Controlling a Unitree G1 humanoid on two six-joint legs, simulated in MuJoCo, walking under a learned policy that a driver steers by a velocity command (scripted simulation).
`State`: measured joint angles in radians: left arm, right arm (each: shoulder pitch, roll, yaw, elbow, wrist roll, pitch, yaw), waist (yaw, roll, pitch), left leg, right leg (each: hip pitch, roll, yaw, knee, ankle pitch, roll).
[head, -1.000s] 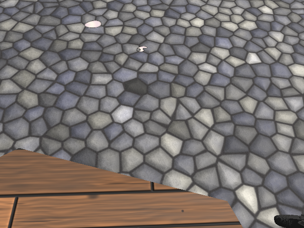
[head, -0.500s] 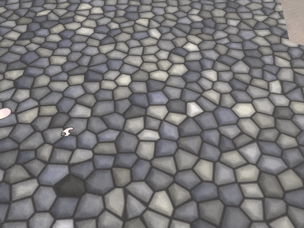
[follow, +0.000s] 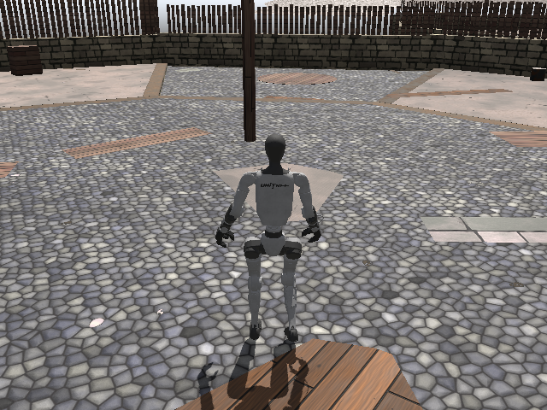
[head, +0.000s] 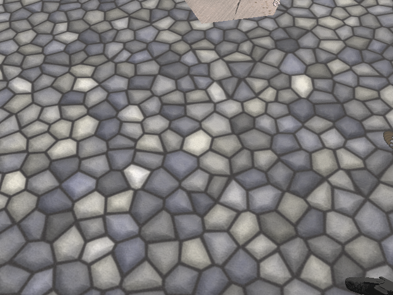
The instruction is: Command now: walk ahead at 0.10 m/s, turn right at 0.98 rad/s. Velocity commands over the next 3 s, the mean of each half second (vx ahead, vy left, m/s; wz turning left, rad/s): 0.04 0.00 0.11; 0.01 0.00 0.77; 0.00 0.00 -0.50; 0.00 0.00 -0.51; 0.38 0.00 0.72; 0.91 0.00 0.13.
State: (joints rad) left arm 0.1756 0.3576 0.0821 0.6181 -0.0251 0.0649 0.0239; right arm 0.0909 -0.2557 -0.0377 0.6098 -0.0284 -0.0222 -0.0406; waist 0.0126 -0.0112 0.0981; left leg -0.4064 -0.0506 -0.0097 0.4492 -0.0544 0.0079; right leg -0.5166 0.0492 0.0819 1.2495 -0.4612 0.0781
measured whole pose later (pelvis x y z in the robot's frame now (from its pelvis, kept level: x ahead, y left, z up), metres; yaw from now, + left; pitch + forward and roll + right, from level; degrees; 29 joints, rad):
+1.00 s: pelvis +0.05 +0.03 +0.01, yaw +33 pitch +2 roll -1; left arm 0.15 0.30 0.08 0.73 0.00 -0.02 0.00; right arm 0.12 -0.33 -0.07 0.56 0.00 0.05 -0.03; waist 0.01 0.01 0.02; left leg -0.34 -0.12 -0.22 0.56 -0.25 0.02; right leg -0.41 0.04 0.07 0.64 -0.25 0.06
